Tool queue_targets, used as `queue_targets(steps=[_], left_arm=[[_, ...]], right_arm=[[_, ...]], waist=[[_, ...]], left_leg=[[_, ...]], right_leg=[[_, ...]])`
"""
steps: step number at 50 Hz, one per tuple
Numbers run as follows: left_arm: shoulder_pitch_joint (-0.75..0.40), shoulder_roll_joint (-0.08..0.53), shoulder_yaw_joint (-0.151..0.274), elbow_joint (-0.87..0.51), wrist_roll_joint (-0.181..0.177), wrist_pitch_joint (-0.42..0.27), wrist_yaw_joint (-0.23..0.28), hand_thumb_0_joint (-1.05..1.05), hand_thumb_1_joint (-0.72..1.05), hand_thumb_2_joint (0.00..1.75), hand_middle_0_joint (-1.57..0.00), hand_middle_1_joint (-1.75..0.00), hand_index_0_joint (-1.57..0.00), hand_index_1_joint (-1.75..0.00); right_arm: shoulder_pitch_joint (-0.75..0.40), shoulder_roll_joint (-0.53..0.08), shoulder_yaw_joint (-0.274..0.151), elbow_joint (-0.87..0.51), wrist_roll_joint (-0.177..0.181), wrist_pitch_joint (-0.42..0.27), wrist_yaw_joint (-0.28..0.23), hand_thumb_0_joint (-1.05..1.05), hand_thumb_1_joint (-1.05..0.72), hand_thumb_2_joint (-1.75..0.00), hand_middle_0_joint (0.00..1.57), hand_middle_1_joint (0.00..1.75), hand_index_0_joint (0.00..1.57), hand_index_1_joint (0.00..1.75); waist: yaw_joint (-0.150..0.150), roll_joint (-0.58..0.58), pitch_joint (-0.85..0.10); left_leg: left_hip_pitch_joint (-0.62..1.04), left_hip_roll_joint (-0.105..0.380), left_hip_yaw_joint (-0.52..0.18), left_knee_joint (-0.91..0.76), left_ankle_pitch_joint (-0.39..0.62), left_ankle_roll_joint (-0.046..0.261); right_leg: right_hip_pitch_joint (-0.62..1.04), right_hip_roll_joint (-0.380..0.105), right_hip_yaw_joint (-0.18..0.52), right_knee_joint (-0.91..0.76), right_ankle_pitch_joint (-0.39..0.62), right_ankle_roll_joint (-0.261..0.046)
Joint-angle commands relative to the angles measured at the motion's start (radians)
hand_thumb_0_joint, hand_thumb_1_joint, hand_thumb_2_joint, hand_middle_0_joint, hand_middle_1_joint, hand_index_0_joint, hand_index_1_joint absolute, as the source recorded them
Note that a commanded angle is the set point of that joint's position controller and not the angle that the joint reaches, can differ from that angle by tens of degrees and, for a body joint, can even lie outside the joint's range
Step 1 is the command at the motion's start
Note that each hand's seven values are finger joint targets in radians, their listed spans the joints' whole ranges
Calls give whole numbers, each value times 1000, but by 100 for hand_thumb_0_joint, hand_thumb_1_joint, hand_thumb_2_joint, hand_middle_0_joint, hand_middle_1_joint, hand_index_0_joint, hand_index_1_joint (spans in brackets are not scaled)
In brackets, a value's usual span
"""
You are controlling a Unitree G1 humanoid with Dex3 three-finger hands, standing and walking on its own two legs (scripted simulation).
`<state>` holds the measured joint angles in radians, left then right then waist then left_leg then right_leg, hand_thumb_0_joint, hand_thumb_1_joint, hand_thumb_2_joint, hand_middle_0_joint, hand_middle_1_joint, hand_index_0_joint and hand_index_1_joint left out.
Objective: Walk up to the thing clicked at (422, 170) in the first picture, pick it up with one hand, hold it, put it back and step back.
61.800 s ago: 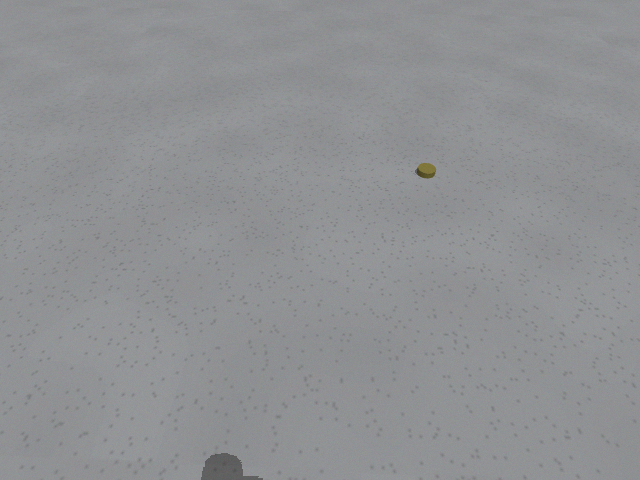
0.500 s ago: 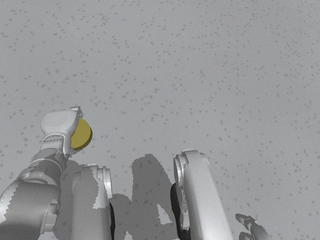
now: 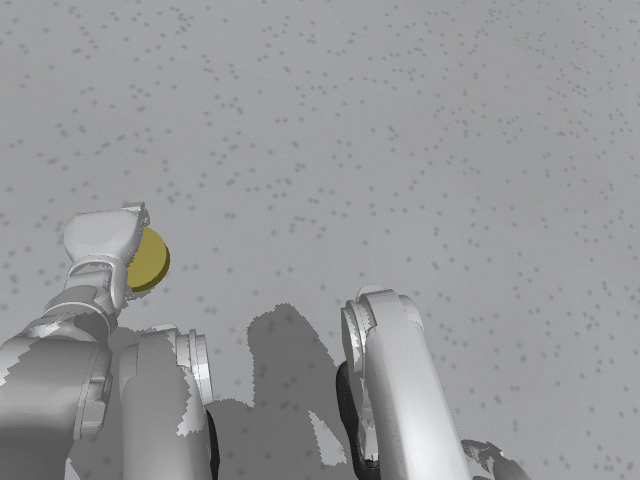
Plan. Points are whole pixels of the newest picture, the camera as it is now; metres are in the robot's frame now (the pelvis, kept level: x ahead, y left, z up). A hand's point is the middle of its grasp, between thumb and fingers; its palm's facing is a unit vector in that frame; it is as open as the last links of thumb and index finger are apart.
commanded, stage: lower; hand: left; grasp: from above
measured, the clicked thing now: (134, 258) +0.44 +0.19 -0.21
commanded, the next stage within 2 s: rest in 0.30 s
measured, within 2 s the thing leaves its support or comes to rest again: rests again in 1.40 s
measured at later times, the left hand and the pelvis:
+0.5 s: hand (133, 266) +0.44 +0.20 -0.24, palm faces -0.45 -0.04 -0.89, open 11.8 cm; pelvis +0.01 +0.01 -0.03, yaw -2 degrees
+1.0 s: hand (140, 270) +0.45 +0.20 -0.28, palm faces -0.47 -0.07 -0.88, open 11.8 cm; pelvis +0.01 +0.01 -0.05, yaw -5 degrees
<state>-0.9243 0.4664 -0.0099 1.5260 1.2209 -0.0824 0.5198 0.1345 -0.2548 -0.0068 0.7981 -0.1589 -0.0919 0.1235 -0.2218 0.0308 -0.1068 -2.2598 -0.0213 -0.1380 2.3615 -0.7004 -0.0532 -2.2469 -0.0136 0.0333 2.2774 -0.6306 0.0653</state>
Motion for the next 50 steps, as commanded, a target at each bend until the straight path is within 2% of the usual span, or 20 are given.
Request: queue_targets(steps=[1, 4, 6, 7, 9, 10, 15, 17, 19, 21, 26, 28, 30, 31, 33, 36, 39, 40, 45, 50], left_arm=[[-350, 165, 14, -122, -11, -16, 29, 0, 54, 99, -89, -89, -90, -88], [-338, 163, 7, -89, 4, -33, 27, 0, 47, 101, -87, -86, -86, -87], [-342, 193, 29, -88, 15, -43, 38, 0, 45, 100, -85, -85, -85, -85], [-340, 162, 12, -76, 15, -50, 41, 0, 46, 98, -85, -87, -85, -87], [-354, 185, 28, -39, 33, -62, 63, 0, 46, 98, -85, -86, -85, -86], [-362, 219, 48, -106, 36, -73, 75, 0, 44, 97, -84, -86, -84, -86], [-384, 209, 53, -52, 66, -86, 133, 0, 48, 97, -85, -88, -86, -87], [-362, 242, 84, -60, 69, -87, 163, 0, 48, 96, -86, -87, -86, -87], [-364, 177, 50, -22, 69, -81, 179, 0, 47, 94, -84, -89, -85, -88], [-372, 216, 74, -34, 78, -77, 194, 0, 48, 97, -84, -87, -85, -86], [-372, 183, 48, 96, 60, -63, 192, 0, 42, 97, -80, -88, -81, -87], [-354, 233, 79, 103, 54, -66, 193, 0, 40, 98, -79, -87, -79, -86], [-368, 225, 81, 96, 51, -75, 195, 0, 42, 96, -79, -89, -80, -87], [-349, 239, 87, 119, 51, -80, 200, 0, 42, 95, -79, -89, -80, -87], [-373, 281, 113, 102, 66, -99, 201, 0, 43, 95, -80, -89, -81, -87], [-311, 307, 149, 123, 73, -113, 222, 0, 45, 96, -82, -88, -83, -87], [-337, 302, 132, 128, 98, -127, 244, 0, 44, 92, -81, -87, -82, -85], [-324, 310, 151, 134, 96, -128, 252, 0, 44, 91, -80, -88, -82, -85], [-342, 322, 140, 140, 112, -129, 280, 0, 48, 93, -84, -86, -85, -84], [-360, 292, 105, 177, 109, -118, 297, 0, 51, 88, -83, -87, -86, -84]], right_arm=[[188, -229, -72, -26, -3, -18, 3, 0, -90, -90, 20, 30, 20, 30], [191, -228, -63, -22, -11, -25, 16, 0, -90, -90, 20, 30, 20, 30], [197, -239, -65, -19, -10, -27, 19, 0, -90, -90, 20, 30, 20, 30], [192, -232, -60, -19, -18, -29, 25, 0, -90, -90, 20, 30, 20, 30], [192, -236, -57, -13, -30, -38, 35, 0, -90, -90, 20, 30, 20, 30], [202, -244, -61, -10, -27, -37, 35, 0, -90, -90, 20, 30, 20, 30], [198, -242, -49, 2, -59, -50, 65, 0, -90, -90, 20, 30, 20, 30], [197, -248, -54, 1, -65, -53, 74, 0, -90, -90, 20, 30, 20, 30], [190, -238, -40, 13, -84, -61, 91, 0, -90, -90, 20, 30, 20, 30], [200, -256, -45, 16, -89, -64, 103, 0, -89, -89, 20, 30, 20, 30], [194, -262, -20, 29, -105, -79, 137, 0, -89, -89, 20, 30, 20, 30], [204, -275, -22, 30, -104, -82, 145, 0, -89, -89, 20, 30, 20, 30], [216, -276, -11, 27, -116, -91, 157, 0, -89, -89, 20, 30, 20, 30], [204, -282, -8, 28, -116, -95, 161, 0, -90, -89, 20, 30, 20, 30], [218, -291, -4, 23, -122, -104, 173, 0, -90, -89, 20, 30, 20, 30], [217, -298, -1, 33, -124, -107, 184, 0, -90, -90, 20, 30, 20, 30], [195, -302, 5, 28, -131, -112, 198, 0, -90, -90, 20, 30, 20, 30], [195, -303, 3, 27, -134, -110, 201, 0, -90, -90, 20, 30, 20, 30], [186, -314, 14, 32, -141, -124, 220, 0, -89, -90, 20, 30, 20, 30], [178, -323, 27, 45, -156, -147, 239, 0, -89, -89, 20, 30, 20, 30]], waist=[[-33, 151, -617], [-49, 131, -607], [-39, 144, -618], [-52, 164, -617], [-64, 140, -578], [-41, 181, -625], [-82, 203, -623], [-64, 232, -635], [-94, 247, -605], [-92, 279, -629], [-128, 234, -543], [-108, 215, -554], [-128, 218, -568], [-120, 211, -561], [-137, 206, -570], [-122, 243, -592], [-141, 275, -555], [-137, 270, -560], [-158, 297, -525], [-191, 283, -490]], left_leg=[[399, -16, 142, -261, 93, 75], [384, -15, 145, -237, 100, 76], [394, -16, 141, -227, 126, 74], [395, -16, 143, -224, 132, 72], [377, -17, 141, -205, 109, 75], [394, -19, 145, -212, 134, 72], [407, -15, 139, -175, 155, 69], [411, -17, 139, -180, 148, 66], [429, -12, 138, -170, 153, 62], [454, -13, 136, -168, 176, 59], [382, -12, 123, -138, 148, 65], [360, -12, 117, -135, 145, 68], [373, -12, 114, -123, 171, 67], [372, -11, 109, -119, 167, 66], [365, -10, 111, -94, 207, 67], [393, -8, 102, -93, 241, 60], [379, -8, 102, -81, 210, 59], [374, -10, 104, -78, 203, 59], [379, -6, 95, -73, 186, 55], [364, -5, 83, -78, 157, 53]], right_leg=[[352, 18, -161, -216, 98, -94], [368, 23, -165, -205, 107, -92], [348, 20, -163, -190, 131, -93], [354, 23, -165, -180, 140, -94], [323, 24, -169, -180, 121, -91], [351, 23, -165, -180, 143, -91], [328, 29, -177, -140, 175, -89], [323, 27, -179, -135, 165, -92], [307, 32, -189, -124, 176, -88], [307, 32, -193, -120, 196, -86], [284, 39, -203, -110, 185, -88], [311, 40, -204, -113, 179, -85], [337, 40, -209, -100, 204, -83], [328, 45, -214, -93, 200, -83], [362, 45, -217, -82, 245, -76], [370, 50, -227, -64, 278, -77], [344, 57, -234, -56, 258, -77], [355, 57, -233, -61, 253, -76], [326, 61, -246, -50, 237, -74], [309, 65, -256, -68, 222, -68]])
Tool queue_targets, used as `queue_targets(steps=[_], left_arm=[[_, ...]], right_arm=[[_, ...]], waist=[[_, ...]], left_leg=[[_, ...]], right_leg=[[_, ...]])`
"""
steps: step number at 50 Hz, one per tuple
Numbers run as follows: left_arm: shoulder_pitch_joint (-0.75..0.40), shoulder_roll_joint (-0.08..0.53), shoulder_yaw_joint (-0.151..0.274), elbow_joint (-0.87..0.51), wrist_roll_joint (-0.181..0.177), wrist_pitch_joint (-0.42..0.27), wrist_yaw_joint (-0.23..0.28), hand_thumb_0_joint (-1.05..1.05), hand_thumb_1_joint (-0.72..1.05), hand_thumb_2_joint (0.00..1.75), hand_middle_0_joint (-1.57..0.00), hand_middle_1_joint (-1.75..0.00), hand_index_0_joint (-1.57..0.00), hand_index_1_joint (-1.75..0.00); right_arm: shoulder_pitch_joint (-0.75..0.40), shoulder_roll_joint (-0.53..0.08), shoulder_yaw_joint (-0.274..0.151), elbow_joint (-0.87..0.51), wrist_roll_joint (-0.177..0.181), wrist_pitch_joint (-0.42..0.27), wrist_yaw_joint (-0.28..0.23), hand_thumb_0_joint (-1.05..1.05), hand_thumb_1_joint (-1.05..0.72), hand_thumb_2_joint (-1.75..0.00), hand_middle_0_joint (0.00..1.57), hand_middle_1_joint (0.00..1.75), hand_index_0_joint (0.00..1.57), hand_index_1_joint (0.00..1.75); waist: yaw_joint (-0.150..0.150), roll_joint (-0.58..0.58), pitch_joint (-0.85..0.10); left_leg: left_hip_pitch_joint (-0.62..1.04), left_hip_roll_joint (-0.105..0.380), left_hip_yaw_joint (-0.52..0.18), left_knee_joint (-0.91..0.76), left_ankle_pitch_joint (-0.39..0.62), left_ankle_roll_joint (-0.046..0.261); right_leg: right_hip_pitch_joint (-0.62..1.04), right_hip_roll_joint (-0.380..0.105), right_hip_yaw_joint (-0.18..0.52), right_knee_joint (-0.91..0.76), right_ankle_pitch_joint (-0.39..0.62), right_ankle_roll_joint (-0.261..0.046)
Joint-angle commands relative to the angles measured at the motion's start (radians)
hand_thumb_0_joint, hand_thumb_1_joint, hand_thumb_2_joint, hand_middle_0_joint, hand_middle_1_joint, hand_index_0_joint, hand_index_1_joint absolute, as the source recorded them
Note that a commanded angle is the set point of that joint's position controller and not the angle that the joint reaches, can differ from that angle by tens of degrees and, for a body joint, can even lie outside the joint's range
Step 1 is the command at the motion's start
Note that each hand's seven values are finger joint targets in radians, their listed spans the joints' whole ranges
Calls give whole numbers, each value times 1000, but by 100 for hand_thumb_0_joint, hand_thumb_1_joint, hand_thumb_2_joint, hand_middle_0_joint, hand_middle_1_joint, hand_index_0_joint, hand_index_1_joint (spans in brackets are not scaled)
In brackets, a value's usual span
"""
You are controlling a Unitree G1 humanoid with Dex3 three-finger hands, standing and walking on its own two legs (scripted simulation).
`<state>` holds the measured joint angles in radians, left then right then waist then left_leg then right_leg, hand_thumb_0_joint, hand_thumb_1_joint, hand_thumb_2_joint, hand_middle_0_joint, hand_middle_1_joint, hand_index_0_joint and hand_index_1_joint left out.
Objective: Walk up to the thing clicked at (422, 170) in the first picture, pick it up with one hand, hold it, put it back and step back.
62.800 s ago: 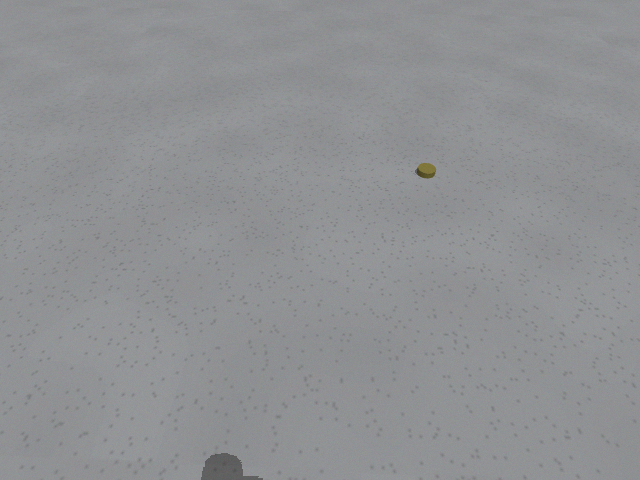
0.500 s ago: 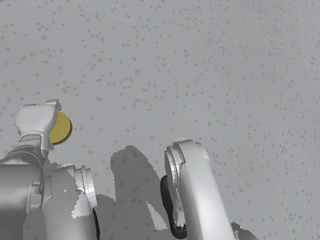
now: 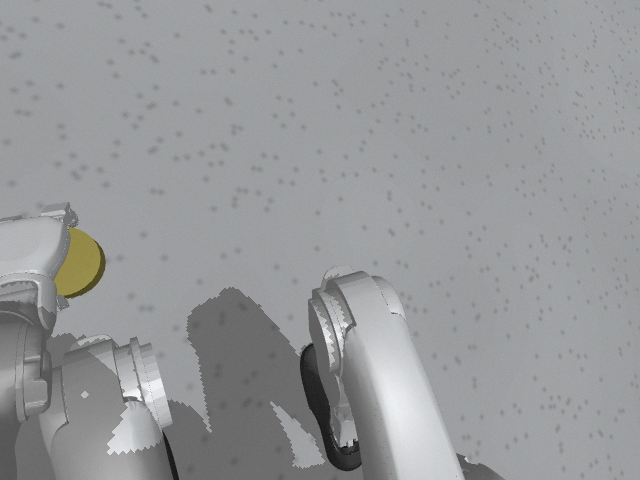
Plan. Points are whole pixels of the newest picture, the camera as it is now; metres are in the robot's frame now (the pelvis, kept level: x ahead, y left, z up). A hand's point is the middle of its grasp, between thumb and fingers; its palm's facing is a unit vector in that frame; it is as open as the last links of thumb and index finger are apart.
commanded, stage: rest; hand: left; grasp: from above
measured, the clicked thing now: (64, 262) +0.43 +0.22 -0.26
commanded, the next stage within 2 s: open in 0.54 s
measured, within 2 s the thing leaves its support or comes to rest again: rests again in 0.40 s
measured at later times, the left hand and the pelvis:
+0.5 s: hand (49, 268) +0.42 +0.23 -0.24, palm faces -0.46 -0.09 -0.88, open 11.7 cm; pelvis -0.01 +0.01 +0.01, yaw -3 degrees
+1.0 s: hand (47, 268) +0.42 +0.23 -0.24, palm faces -0.44 -0.09 -0.89, open 12.6 cm; pelvis -0.01 +0.01 +0.01, yaw -3 degrees
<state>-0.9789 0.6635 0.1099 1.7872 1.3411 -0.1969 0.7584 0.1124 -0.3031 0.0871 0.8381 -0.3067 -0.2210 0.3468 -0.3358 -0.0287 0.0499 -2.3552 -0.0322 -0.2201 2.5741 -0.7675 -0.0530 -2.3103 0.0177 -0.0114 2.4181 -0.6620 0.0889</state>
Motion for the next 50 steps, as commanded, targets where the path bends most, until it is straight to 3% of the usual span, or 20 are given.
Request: queue_targets(steps=[1, 3, 4, 5, 6, 10, 14, 17, 19, 23, 29, 32, 36, 39, 43, 50], left_arm=[[-305, 86, -33, -69, -17, 0, 58, 0, 50, 91, -83, -87, -86, -85], [-324, 100, -22, -68, -22, 2, 59, 0, 50, 89, -82, -89, -85, -85], [-311, 104, -25, -56, -36, 3, 62, 0, 50, 89, -82, -89, -86, -86], [-310, 124, -12, -60, -22, 7, 73, 0, 50, 90, -83, -87, -85, -85], [-309, 108, -33, -53, -18, 11, 74, 0, 48, 89, -82, -86, -85, -84], [-306, 117, -30, -22, -22, 17, 80, 0, 48, 86, -81, -87, -85, -84], [-303, 135, -35, 4, -25, 32, 84, 0, 47, 80, -81, -84, -84, -80], [-291, 158, -26, -3, -23, 43, 92, 0, 47, 78, -80, -85, -84, -81], [-294, 133, -35, 9, -38, 47, 89, 0, 49, 80, -81, -86, -85, -81], [-307, 142, -45, 5, -50, 53, 90, 0, 47, 78, -80, -86, -84, -82], [-317, 142, -76, -16, -81, 33, 67, 0, 42, 75, -78, -81, -81, -78], [-313, 160, -73, 2, -73, 25, 70, 0, 39, 70, -75, -80, -79, -76], [-302, 142, -95, -11, -74, 22, 75, 0, 7, 70, -44, -83, -47, -79], [-304, 167, -86, -11, -68, 23, 83, 0, -17, 69, -33, -85, -36, -81], [-303, 133, -107, -27, -72, 31, 91, 0, -27, 76, -25, -89, -28, -86], [-309, 146, -99, -16, -87, 56, 86, 0, -39, 87, -16, -98, -18, -96]], right_arm=[[199, -287, -77, 21, -4, -24, 18, 0, -89, -89, 20, 30, 20, 30], [208, -273, -54, 3, -9, -36, 27, 0, -90, -90, 20, 30, 20, 30], [196, -298, -65, 19, -4, -41, 26, 0, -90, -90, 20, 30, 20, 30], [201, -297, -60, 9, -12, -44, 29, 0, -89, -90, 20, 30, 20, 30], [182, -294, -57, 6, -12, -51, 33, 0, -89, -90, 20, 30, 20, 30], [178, -301, -37, -8, -16, -70, 47, 0, -90, -90, 20, 30, 20, 30], [154, -319, -22, -22, -20, -90, 60, 0, -90, -90, 20, 30, 20, 30], [155, -333, -19, -16, -17, -97, 65, 0, -90, -90, 20, 30, 20, 30], [154, -338, -13, -28, -19, -114, 77, 0, -90, -90, 20, 30, 20, 30], [145, -349, -4, -30, -16, -125, 85, 0, -90, -90, 20, 30, 20, 30], [143, -356, 5, -42, -1, -146, 93, 0, -91, -90, 20, 30, 20, 30], [159, -365, 8, -33, -1, -144, 93, 0, -91, -90, 20, 30, 20, 30], [137, -370, 5, -33, 1, -152, 93, 0, -90, -90, 20, 30, 20, 30], [146, -375, 6, -32, 8, -151, 92, 0, -90, -90, 20, 30, 20, 30], [116, -370, 5, -48, 11, -161, 97, 0, -90, -90, 20, 30, 20, 30], [141, -381, 8, -49, 19, -170, 105, 0, -90, -90, 20, 30, 20, 30]], waist=[[-77, 344, -626], [-88, 333, -630], [-76, 339, -615], [-77, 338, -635], [-84, 343, -608], [-97, 337, -593], [-104, 347, -549], [-94, 371, -578], [-108, 382, -561], [-118, 399, -559], [-124, 351, -521], [-124, 349, -528], [-124, 341, -519], [-119, 348, -510], [-130, 368, -497], [-140, 370, -510]], left_leg=[[451, 7, 163, -280, 208, 55], [448, 6, 160, -271, 231, 55], [450, 8, 155, -273, 219, 54], [461, 9, 147, -284, 228, 52], [455, 9, 143, -284, 211, 49], [445, 11, 144, -267, 239, 51], [438, 13, 131, -290, 206, 47], [469, 18, 114, -316, 212, 39], [490, 22, 102, -313, 237, 32], [498, 26, 89, -317, 242, 29], [463, 24, 91, -285, 217, 43], [468, 28, 70, -305, 224, 38], [472, 30, 69, -306, 210, 37], [467, 30, 72, -316, 193, 38], [493, 32, 65, -318, 211, 29], [496, 30, 71, -315, 244, 32]], right_leg=[[360, 33, -207, -209, 237, -94], [379, 32, -213, -208, 259, -91], [362, 34, -213, -199, 243, -97], [372, 35, -221, -205, 247, -96], [353, 33, -220, -205, 236, -95], [388, 36, -224, -206, 269, -93], [387, 40, -229, -226, 240, -94], [397, 43, -232, -223, 246, -95], [390, 35, -240, -204, 268, -91], [399, 38, -242, -210, 276, -95], [424, 39, -244, -232, 254, -93], [419, 40, -251, -221, 255, -98], [426, 44, -251, -233, 249, -96], [440, 47, -248, -247, 234, -96], [429, 42, -253, -236, 255, -94], [453, 43, -254, -247, 283, -94]])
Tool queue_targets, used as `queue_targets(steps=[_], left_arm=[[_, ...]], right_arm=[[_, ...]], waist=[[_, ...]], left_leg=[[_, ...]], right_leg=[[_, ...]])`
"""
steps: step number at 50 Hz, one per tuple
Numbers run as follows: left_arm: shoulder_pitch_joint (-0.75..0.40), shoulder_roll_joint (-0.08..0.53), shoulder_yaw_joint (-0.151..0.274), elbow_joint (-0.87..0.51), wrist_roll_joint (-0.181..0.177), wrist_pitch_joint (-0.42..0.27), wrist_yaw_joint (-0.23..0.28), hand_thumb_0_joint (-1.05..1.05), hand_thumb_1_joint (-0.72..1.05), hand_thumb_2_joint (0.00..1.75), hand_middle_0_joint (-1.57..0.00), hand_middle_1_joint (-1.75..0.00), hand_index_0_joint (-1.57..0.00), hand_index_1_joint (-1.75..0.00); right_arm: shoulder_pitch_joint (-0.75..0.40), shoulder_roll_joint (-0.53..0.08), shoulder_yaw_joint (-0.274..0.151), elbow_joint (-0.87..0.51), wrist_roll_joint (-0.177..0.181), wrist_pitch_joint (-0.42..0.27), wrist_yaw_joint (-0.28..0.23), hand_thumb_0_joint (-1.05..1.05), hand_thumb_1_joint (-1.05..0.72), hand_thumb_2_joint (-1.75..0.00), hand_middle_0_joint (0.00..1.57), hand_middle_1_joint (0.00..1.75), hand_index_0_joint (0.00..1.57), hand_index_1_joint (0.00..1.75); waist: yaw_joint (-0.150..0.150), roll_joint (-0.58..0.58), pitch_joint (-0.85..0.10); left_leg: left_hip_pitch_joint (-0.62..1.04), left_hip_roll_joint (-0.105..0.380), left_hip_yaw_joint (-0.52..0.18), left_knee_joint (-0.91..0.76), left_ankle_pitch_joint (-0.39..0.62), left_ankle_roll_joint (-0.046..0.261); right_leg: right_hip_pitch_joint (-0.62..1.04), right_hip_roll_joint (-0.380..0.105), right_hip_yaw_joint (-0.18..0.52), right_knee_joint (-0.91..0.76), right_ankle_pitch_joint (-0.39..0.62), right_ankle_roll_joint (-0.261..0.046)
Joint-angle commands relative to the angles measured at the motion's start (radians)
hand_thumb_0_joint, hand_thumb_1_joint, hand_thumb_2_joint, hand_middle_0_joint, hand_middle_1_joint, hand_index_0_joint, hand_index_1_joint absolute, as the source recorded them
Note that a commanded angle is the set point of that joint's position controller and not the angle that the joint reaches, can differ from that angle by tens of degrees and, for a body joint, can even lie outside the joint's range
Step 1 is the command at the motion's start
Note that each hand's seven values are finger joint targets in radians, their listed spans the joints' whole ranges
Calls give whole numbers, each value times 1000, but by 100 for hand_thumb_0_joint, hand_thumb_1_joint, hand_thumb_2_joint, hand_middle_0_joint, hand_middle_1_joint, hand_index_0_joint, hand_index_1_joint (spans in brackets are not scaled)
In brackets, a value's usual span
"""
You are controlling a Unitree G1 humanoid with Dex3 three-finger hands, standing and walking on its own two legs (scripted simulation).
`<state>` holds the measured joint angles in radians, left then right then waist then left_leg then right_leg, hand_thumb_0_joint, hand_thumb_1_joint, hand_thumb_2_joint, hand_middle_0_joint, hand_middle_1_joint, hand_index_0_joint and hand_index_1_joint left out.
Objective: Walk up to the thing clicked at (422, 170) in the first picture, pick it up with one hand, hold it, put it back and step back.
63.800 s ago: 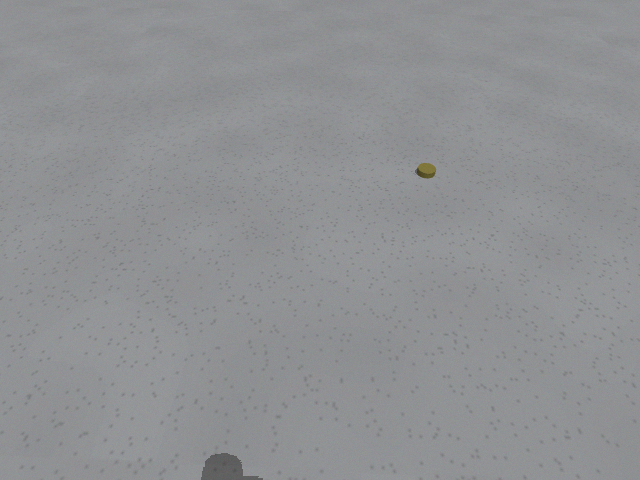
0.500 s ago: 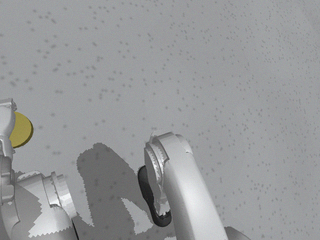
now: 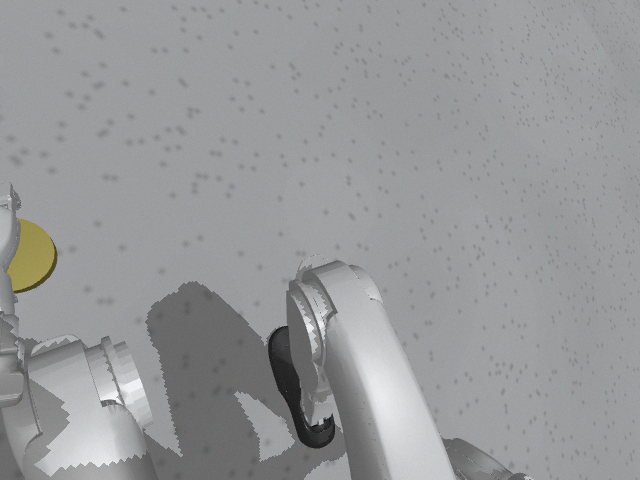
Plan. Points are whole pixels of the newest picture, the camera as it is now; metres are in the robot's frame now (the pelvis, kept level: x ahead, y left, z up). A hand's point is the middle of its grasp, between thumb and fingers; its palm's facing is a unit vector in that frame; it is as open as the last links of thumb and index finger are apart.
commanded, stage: open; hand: left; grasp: from above
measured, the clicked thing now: (12, 256) +0.43 +0.23 -0.29
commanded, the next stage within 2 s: withdraw in 0.62 s
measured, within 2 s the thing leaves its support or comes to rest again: neither
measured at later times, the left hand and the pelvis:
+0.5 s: hand out of the picture +0.41 +0.25 -0.26, palm faces -0.46 -0.12 -0.88, open 13.8 cm; pelvis +0.00 +0.00 +0.00, yaw +0 degrees
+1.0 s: hand out of the picture +0.43 +0.26 -0.23, palm faces -0.33 -0.17 -0.93, open 14.0 cm; pelvis +0.00 +0.00 +0.01, yaw +1 degrees
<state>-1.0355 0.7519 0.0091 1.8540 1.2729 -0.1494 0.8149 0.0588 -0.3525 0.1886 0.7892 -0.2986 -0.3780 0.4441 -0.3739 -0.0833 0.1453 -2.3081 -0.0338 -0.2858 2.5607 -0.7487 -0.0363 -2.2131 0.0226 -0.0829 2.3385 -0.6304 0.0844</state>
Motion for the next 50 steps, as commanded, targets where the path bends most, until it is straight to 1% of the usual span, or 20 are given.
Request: queue_targets(steps=[1, 6, 8, 13, 17, 18, 21, 23, 24, 26, 28, 32, 33, 38, 41, 43, 46, 48, 49, 50], left_arm=[[-260, 60, 4, -72, -22, 12, 24, 0, -39, 86, -16, -98, -18, -96], [-229, 72, 7, -66, -36, 8, 6, 0, -48, 94, -8, -106, -10, -104], [-233, 79, -2, -70, -43, 3, -5, 0, -48, 94, -7, -108, -9, -106], [-212, 83, -1, -78, -35, -14, -7, 0, -50, 97, -7, -108, -8, -107], [-216, 82, -13, -90, -30, -19, -4, 0, -48, 94, -6, -109, -8, -107], [-214, 87, -6, -97, -27, -20, 3, 0, -50, 96, -6, -107, -8, -106], [-240, 52, -31, -117, -36, -24, 1, 0, -48, 95, -6, -109, -8, -107], [-239, 55, -28, -110, -39, -25, 3, 0, -48, 93, -6, -109, -8, -106], [-224, 75, -18, -116, -39, -24, 11, 0, -47, 93, -6, -109, -8, -107], [-230, 68, -21, -102, -35, -22, 12, 0, -47, 92, -6, -109, -8, -106], [-206, 85, -9, -93, -26, -13, 19, 0, -48, 95, -6, -108, -8, -106], [-204, 94, -12, -99, -29, 3, 18, 0, -48, 95, -6, -108, -8, -106], [-229, 75, -17, -103, -34, 3, 12, 0, -46, 94, -6, -109, -8, -106], [-216, 99, -4, -80, -48, 7, -5, 0, -52, 99, -6, -102, -7, -101], [-184, 90, 1, -89, -66, 6, -12, 0, -53, 100, -7, -102, -7, -102], [-224, 93, -2, -158, -75, -3, -12, 0, -53, 100, -7, -102, -7, -102], [-271, 114, 24, -314, -71, -8, -16, 0, -55, 101, -7, -102, -6, -102], [-215, 138, 74, -569, -92, -6, -12, 0, -56, 102, -7, -101, -6, -102], [-126, 88, 66, -581, -109, 14, -19, 0, -56, 103, -7, -101, -6, -102], [-47, 25, 37, -560, -115, 39, -27, 0, -56, 102, -6, -101, -6, -101]], right_arm=[[192, -330, -90, -4, 15, -15, 9, 0, -90, -90, 20, 30, 20, 30], [199, -342, -87, 0, 17, -17, 5, 0, -90, -90, 20, 30, 20, 30], [184, -336, -76, -14, 21, -19, 4, 0, -90, -90, 20, 30, 20, 30], [199, -341, -77, -9, 21, -14, -5, 0, -90, -90, 20, 30, 20, 30], [204, -344, -81, -11, 22, -8, -12, 0, -90, -90, 20, 30, 20, 30], [212, -344, -88, -5, 26, -3, -15, 0, -90, -90, 20, 30, 20, 30], [188, -332, -77, -17, 17, -10, -9, 0, -89, -90, 20, 30, 20, 30], [199, -335, -71, -26, 15, -12, -8, 0, -90, -90, 20, 30, 20, 30], [209, -342, -78, -12, 20, -9, -13, 0, -89, -90, 20, 30, 20, 30], [208, -334, -73, -6, 17, -13, -11, 0, -90, -90, 20, 30, 20, 30], [214, -341, -82, -4, 21, -10, -14, 0, -89, -90, 20, 30, 20, 30], [200, -341, -81, 2, 24, -10, -18, 0, -89, -90, 20, 30, 20, 30], [196, -336, -79, -18, 22, -14, -12, 0, -89, -90, 20, 30, 20, 30], [219, -345, -70, -21, 24, -14, -15, 0, -91, -90, 20, 30, 20, 30], [223, -335, -72, -14, 27, -12, -17, 0, -91, -90, 20, 30, 20, 30], [213, -327, -80, -13, 25, -9, -20, 0, -91, -90, 20, 30, 20, 30], [218, -306, -103, -1, 33, 3, -20, 0, -91, -91, 20, 30, 20, 30], [218, -307, -150, -7, 58, 27, -24, 0, -91, -91, 20, 30, 20, 30], [202, -305, -174, -9, 77, 46, -25, 0, -91, -91, 20, 30, 20, 30], [190, -286, -183, -4, 93, 70, -23, 0, -91, -91, 20, 30, 20, 30]], waist=[[-103, 431, -595], [-93, 423, -606], [-97, 400, -571], [-85, 420, -608], [-96, 406, -571], [-84, 420, -587], [-102, 425, -574], [-113, 399, -590], [-102, 395, -604], [-107, 412, -582], [-92, 422, -589], [-89, 438, -577], [-101, 442, -565], [-105, 395, -573], [-82, 420, -606], [-71, 463, -637], [-33, 571, -784], [41, 720, -965], [65, 737, -988], [78, 725, -960]], left_leg=[[449, 32, 135, -300, 225, 15], [449, 34, 124, -317, 207, 15], [427, 32, 132, -308, 168, 21], [459, 35, 125, -320, 201, 15], [431, 34, 126, -323, 145, 20], [443, 36, 122, -331, 159, 15], [455, 37, 118, -314, 187, 11], [451, 33, 134, -298, 207, 18], [452, 36, 131, -302, 213, 18], [458, 34, 127, -311, 203, 13], [459, 37, 128, -319, 202, 14], [458, 37, 126, -330, 188, 10], [459, 37, 120, -322, 201, 8], [439, 32, 139, -315, 189, 20], [458, 33, 140, -326, 199, 17], [477, 36, 136, -336, 191, 14], [588, 37, 143, -349, 242, 1], [713, 37, 161, -378, 315, -18], [729, 37, 168, -390, 330, -23], [689, 34, 186, -400, 325, -19]], right_leg=[[346, 37, -184, -162, 254, -89], [352, 36, -185, -166, 233, -92], [347, 33, -182, -177, 203, -87], [361, 39, -181, -164, 230, -92], [343, 40, -184, -184, 184, -93], [338, 38, -181, -176, 192, -96], [335, 33, -186, -161, 226, -93], [369, 42, -184, -184, 249, -88], [370, 41, -182, -191, 248, -89], [365, 35, -184, -182, 238, -90], [368, 40, -184, -191, 233, -93], [348, 33, -182, -176, 221, -95], [337, 30, -186, -164, 236, -94], [377, 37, -179, -198, 225, -88], [387, 39, -178, -193, 230, -92], [381, 32, -177, -185, 227, -96], [390, 27, -169, -166, 272, -105], [398, 19, -154, -149, 318, -115], [361, 16, -151, -137, 322, -119], [337, 25, -145, -145, 317, -123]])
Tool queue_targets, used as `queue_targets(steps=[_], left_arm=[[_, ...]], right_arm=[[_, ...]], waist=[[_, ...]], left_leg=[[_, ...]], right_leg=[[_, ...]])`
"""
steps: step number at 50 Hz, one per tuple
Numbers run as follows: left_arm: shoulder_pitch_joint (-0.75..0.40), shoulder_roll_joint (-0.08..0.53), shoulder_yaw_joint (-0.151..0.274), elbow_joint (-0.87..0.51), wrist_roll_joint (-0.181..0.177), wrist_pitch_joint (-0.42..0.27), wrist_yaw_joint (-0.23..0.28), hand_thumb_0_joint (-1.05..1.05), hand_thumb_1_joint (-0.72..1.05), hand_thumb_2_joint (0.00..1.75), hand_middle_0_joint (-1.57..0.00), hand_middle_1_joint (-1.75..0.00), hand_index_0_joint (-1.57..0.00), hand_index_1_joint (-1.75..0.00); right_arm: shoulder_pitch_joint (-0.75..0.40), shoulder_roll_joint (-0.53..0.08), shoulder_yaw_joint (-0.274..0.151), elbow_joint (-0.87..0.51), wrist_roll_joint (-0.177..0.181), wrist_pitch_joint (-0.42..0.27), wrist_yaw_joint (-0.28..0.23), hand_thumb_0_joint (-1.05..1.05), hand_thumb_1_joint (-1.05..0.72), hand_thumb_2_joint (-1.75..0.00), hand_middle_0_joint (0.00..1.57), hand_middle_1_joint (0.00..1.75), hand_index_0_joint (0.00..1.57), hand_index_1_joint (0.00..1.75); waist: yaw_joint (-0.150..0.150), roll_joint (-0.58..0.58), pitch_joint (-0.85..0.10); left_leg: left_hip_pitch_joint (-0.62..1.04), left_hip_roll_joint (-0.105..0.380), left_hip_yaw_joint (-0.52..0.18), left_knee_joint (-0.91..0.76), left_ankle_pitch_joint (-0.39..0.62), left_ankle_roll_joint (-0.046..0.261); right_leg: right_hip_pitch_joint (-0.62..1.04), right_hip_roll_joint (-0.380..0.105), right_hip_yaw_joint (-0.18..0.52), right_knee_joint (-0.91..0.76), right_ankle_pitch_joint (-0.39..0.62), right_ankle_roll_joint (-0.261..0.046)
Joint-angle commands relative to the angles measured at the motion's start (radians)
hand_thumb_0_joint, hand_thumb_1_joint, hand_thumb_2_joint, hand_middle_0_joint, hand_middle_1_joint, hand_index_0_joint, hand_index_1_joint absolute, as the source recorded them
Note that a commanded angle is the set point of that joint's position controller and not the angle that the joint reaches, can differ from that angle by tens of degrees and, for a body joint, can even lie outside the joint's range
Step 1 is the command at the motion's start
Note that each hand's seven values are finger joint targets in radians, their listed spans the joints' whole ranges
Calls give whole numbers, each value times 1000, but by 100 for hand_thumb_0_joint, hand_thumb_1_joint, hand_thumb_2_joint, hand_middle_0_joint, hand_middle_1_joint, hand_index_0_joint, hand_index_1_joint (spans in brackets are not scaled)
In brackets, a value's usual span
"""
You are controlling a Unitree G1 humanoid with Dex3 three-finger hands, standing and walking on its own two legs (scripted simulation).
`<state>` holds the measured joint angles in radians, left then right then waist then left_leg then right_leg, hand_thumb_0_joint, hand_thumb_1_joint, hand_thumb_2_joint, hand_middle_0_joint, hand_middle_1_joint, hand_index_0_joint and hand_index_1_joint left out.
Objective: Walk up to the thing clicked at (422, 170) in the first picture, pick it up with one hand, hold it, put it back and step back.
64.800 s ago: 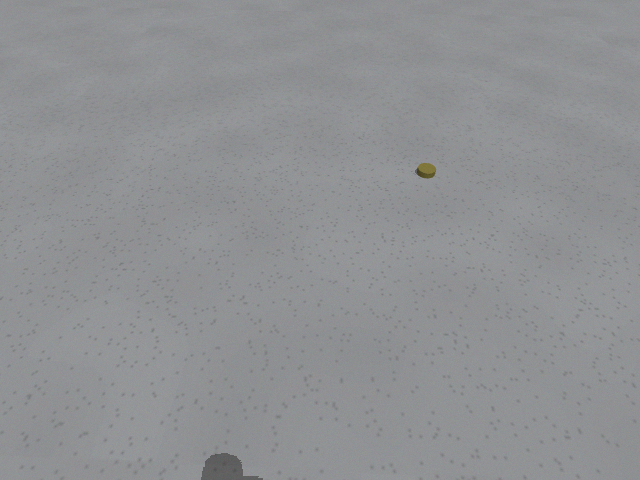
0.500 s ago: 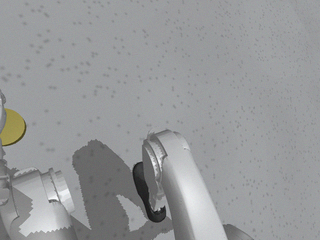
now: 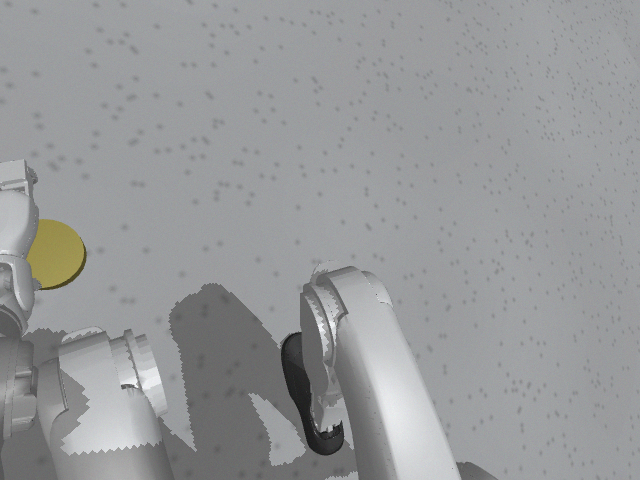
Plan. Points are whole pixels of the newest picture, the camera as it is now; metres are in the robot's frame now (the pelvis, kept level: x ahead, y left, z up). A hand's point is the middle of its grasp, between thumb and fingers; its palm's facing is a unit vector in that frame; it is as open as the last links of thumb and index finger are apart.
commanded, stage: withdraw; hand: left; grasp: from above
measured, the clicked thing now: (45, 254) +0.43 +0.23 -0.30
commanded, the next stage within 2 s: home in 0.64 s
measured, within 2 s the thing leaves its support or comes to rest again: neither
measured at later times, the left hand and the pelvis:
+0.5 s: hand (27, 269) +0.38 +0.22 -0.12, palm faces -0.57 -0.10 -0.82, open 14.1 cm; pelvis -0.02 -0.02 +0.05, yaw +9 degrees
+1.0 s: hand out of the picture +0.41 +0.30 -0.10, palm faces -0.34 -0.15 -0.93, open 12.9 cm; pelvis +0.01 -0.01 +0.05, yaw +7 degrees
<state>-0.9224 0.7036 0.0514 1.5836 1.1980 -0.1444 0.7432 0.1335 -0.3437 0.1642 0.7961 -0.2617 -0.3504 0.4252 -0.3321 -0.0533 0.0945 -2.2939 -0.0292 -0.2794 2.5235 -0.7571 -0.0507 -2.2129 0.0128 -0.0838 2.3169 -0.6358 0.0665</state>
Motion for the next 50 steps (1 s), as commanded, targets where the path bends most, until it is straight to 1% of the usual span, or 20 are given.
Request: queue_targets(steps=[1, 3, 7, 12, 15, 18, 20, 24, 29, 32, 35, 38, 39, 40, 41, 43, 45, 46, 47, 50], left_arm=[[-166, 54, -7, -272, -33, 56, 38, 0, -54, 102, -7, -99, -6, -100], [-255, -2, -41, -286, -29, 100, -1, 0, -53, 101, -7, -100, -6, -100], [-159, -90, -74, -292, -78, 193, -107, 0, -54, 104, -7, -101, -6, -102], [-259, -169, -140, -353, -169, 201, -316, 0, -58, 107, -8, -102, -5, -105], [-245, -193, -187, -288, -158, 164, -428, 0, -59, 108, -7, -103, -5, -106], [-250, -188, -202, -258, -124, 112, -468, 0, -57, 107, -7, -104, -5, -107], [-276, -194, -213, -242, -96, 68, -462, 0, -56, 106, -8, -104, -6, -106], [-367, -90, -176, -229, 2, -21, -375, 0, -53, 104, -8, -103, -7, -104], [-375, 56, -56, -81, 136, -71, -139, 0, -51, 101, -7, -102, -7, -102], [-380, 62, -21, -87, 157, -44, -24, 0, -52, 100, -7, -101, -7, -101], [-394, 81, 32, -173, 101, 8, 38, 0, -52, 99, -6, -100, -7, -99], [-303, 179, 166, -522, 6, 47, 37, 0, -42, 90, -15, -92, -16, -91], [-158, 83, 119, -430, -19, 79, 11, 0, -47, 96, -8, -99, -10, -97], [-124, -13, 41, -282, -24, 105, -20, 0, -39, 88, -16, -91, -18, -89], [-222, -46, -6, -279, -18, 105, -58, 0, -31, 80, -22, -83, -19, -81], [-184, 60, 48, -435, -63, 117, -144, 0, -21, 78, -21, -67, -19, -65], [-60, 89, 82, -583, -162, 145, -224, 0, -8, 81, -22, -53, -20, -55], [123, -27, 32, -505, -205, 173, -263, 0, 0, 80, -21, -49, -19, -50], [275, -163, -43, -391, -254, 196, -307, 0, 8, 79, -20, -43, -19, -44], [142, -38, -11, -863, -354, 186, -442, 0, 32, 72, -18, -32, -17, -33]], right_arm=[[101, -287, -170, 2, 67, 65, -3, 0, -90, -90, 20, 30, 20, 30], [116, -267, -195, -4, 98, 116, -9, 0, -89, -90, 20, 30, 20, 30], [170, -254, -246, -7, 139, 190, -46, 0, -90, -90, 20, 30, 20, 30], [162, -224, -279, -32, 160, 247, -113, 0, -91, -91, 20, 30, 20, 30], [126, -196, -265, -52, 164, 266, -179, 0, -91, -91, 20, 30, 20, 30], [128, -184, -242, -69, 158, 276, -229, 0, -90, -91, 20, 30, 20, 30], [120, -176, -228, -78, 153, 278, -259, 0, -90, -90, 20, 30, 20, 30], [124, -163, -196, -103, 139, 271, -292, 0, -90, -90, 20, 30, 20, 30], [137, -179, -175, -100, 94, 233, -297, 0, -89, -89, 20, 30, 20, 30], [145, -189, -197, -80, 63, 219, -277, 0, -90, -90, 20, 30, 20, 30], [135, -176, -210, -52, 32, 202, -247, 0, -90, -90, 20, 30, 20, 30], [141, -176, -256, -87, 46, 219, -214, 0, -88, -90, 20, 30, 20, 30], [127, -167, -266, -69, 57, 230, -207, 0, -89, -89, 20, 30, 20, 30], [126, -155, -255, -23, 60, 233, -199, 0, -88, -90, 20, 30, 20, 30], [149, -154, -244, 4, 61, 229, -191, 0, -89, -90, 20, 30, 20, 30], [223, -165, -275, -2, 95, 253, -200, 0, -89, -90, 20, 30, 20, 30], [255, -202, -310, -39, 129, 271, -204, 0, -89, -90, 20, 30, 20, 30], [250, -189, -305, -58, 146, 278, -203, 0, -89, -90, 20, 30, 20, 30], [229, -177, -287, -60, 159, 287, -209, 0, -89, -90, 20, 30, 20, 30], [228, -193, -317, -132, 208, 325, -252, 0, -90, -90, 20, 30, 20, 30]], waist=[[43, 653, -876], [37, 592, -845], [81, 377, -812], [49, 147, -781], [39, 51, -680], [51, 17, -614], [43, 34, -582], [47, 86, -660], [58, 229, -729], [51, 338, -794], [66, 433, -894], [151, 582, -1264], [141, 544, -1193], [84, 452, -1022], [48, 406, -926], [130, 427, -1079], [197, 372, -1227], [192, 278, -1164], [155, 130, -968], [186, 142, -1094]], left_leg=[[612, 27, 188, -371, 313, 4], [537, 23, 199, -391, 273, 16], [456, 16, 224, -436, 253, 49], [403, 4, 204, -486, 141, 77], [319, -16, 201, -503, -1, 87], [284, -29, 238, -489, -16, 86], [284, -30, 251, -477, -15, 84], [302, -37, 263, -436, 3, 79], [377, -37, 280, -415, 65, 69], [484, -30, 283, -431, 102, 57], [529, -23, 300, -414, 166, 49], [732, -8, 309, -374, 395, 36], [726, -5, 313, -366, 423, 37], [616, -1, 309, -363, 367, 49], [532, -3, 310, -360, 308, 60], [589, -2, 302, -409, 338, 64], [667, -1, 295, -466, 405, 64], [650, -4, 293, -495, 419, 68], [557, -4, 284, -517, 372, 80], [601, -5, 279, -573, 347, 87]], right_leg=[[293, 37, -140, -131, 310, -107], [247, 37, -125, -155, 281, -115], [289, 41, -82, -245, 242, -107], [379, 33, -38, -324, 135, -95], [392, 35, -2, -371, -36, -94], [388, 29, 10, -403, -98, -101], [368, 24, 10, -395, -94, -107], [351, 12, 9, -333, -52, -101], [321, 9, -8, -269, 19, -105], [317, 11, -25, -255, 67, -110], [351, 5, -12, -246, 128, -110], [464, -14, -8, -179, 345, -107], [438, -16, -19, -170, 374, -104], [381, -2, -31, -184, 347, -96], [360, 8, -41, -212, 315, -92], [478, 6, -32, -259, 317, -99], [613, 0, -30, -301, 360, -92], [651, 2, -32, -326, 373, -88], [610, 12, -41, -355, 339, -80], [728, 17, -23, -427, 328, -86]])
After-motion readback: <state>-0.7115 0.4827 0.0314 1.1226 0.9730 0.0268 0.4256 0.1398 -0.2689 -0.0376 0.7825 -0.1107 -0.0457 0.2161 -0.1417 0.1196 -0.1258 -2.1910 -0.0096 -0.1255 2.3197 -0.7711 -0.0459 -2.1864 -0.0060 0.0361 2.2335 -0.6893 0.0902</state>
